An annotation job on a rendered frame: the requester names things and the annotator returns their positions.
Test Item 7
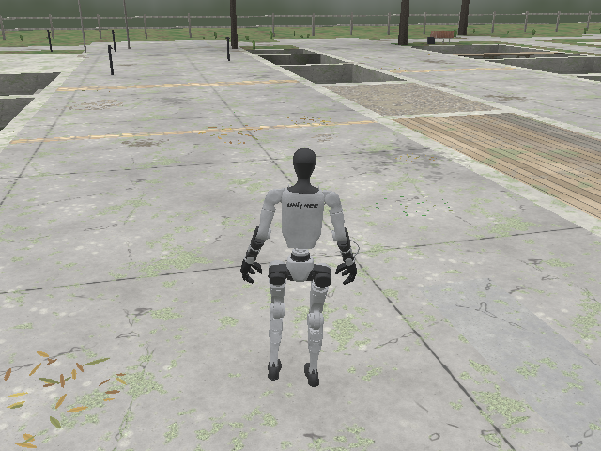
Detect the robot left hand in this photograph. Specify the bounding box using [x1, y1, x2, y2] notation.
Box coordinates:
[240, 259, 262, 283]

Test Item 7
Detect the robot left forearm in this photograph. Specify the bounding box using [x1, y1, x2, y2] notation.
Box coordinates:
[244, 225, 265, 264]

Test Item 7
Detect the robot left upper arm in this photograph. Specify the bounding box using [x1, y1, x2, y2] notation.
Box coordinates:
[256, 188, 284, 241]

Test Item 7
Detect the robot right hand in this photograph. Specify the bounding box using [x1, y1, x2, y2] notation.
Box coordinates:
[335, 262, 357, 285]

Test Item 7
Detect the robot right forearm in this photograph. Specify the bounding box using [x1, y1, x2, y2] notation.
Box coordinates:
[337, 228, 355, 266]

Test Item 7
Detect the robot right upper arm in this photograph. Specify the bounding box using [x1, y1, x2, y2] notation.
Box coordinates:
[323, 190, 347, 242]

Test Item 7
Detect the robot left shin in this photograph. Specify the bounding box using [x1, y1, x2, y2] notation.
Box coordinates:
[269, 303, 283, 367]

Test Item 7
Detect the robot right foot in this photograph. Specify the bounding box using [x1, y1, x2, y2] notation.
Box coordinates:
[304, 363, 319, 387]

